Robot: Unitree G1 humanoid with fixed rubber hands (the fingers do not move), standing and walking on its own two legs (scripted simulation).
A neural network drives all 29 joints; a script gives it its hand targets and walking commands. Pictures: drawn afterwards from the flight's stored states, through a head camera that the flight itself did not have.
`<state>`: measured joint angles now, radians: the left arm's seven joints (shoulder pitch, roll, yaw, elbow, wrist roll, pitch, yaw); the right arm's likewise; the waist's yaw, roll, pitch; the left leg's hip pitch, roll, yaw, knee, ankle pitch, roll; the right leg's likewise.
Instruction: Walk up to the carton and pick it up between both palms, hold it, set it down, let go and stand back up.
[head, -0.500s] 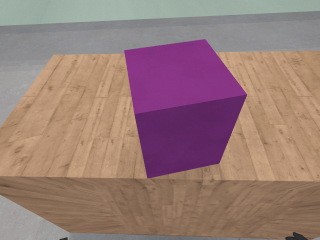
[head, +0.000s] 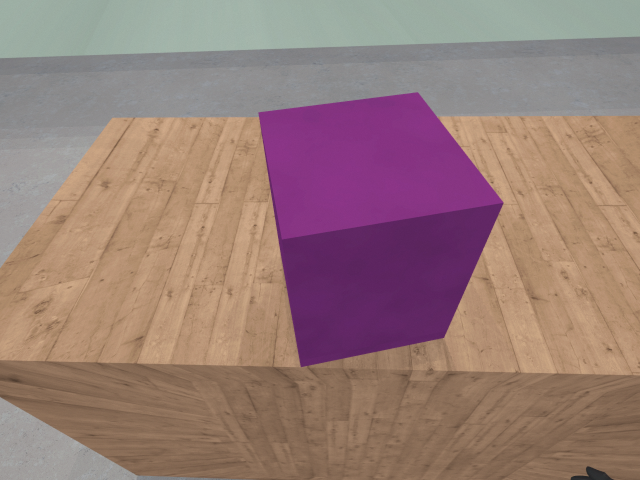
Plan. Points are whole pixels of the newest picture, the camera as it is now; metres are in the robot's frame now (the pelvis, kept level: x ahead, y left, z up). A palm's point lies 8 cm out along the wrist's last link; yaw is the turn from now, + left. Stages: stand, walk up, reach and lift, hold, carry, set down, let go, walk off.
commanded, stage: walk up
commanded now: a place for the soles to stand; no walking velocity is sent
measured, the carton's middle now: (357, 233) +0.40 -0.01 +0.11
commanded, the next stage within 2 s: reach and lift in 0.44 s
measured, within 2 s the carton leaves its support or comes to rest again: neither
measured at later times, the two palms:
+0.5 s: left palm out of the picture +0.09 +0.31 -0.10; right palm out of the picture +0.11 -0.31 -0.08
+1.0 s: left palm (148, 443) +0.18 +0.24 -0.02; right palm out of the picture +0.16 -0.32 -0.04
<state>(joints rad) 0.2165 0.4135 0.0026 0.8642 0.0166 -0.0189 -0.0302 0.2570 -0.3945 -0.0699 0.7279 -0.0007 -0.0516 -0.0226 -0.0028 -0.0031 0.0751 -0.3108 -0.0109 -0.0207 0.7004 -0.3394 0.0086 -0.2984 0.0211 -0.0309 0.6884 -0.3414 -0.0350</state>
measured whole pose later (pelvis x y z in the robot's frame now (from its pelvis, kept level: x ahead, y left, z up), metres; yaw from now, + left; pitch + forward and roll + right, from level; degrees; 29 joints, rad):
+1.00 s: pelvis +0.00 -0.02 +0.02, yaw +0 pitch -4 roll +1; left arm 0.17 0.30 0.00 0.34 0.02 0.33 0.04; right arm 0.16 -0.39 -0.10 0.75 -0.01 -0.22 0.09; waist 0.00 0.00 0.06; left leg -0.18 -0.01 -0.02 0.48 -0.23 0.00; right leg -0.20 0.02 -0.03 0.52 -0.26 -0.04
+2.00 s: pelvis +0.01 -0.01 +0.03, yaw +0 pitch -3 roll +1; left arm 0.37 0.05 -0.03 -0.37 0.00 0.35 0.24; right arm 0.34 -0.39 -0.10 0.11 0.31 0.01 0.22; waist 0.00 -0.03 0.00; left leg -0.13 -0.01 -0.02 0.35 -0.17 0.00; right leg -0.13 0.02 -0.03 0.38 -0.20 -0.04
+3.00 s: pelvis +0.01 -0.01 +0.03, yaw +0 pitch -3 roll +1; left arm -0.07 0.04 -0.01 -0.45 -0.04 0.85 0.30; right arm -0.24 -0.46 -0.06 0.11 0.42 0.32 0.06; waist 0.00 -0.02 0.03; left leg -0.13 -0.01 -0.02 0.34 -0.16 -0.01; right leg -0.13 0.03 -0.03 0.36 -0.19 -0.04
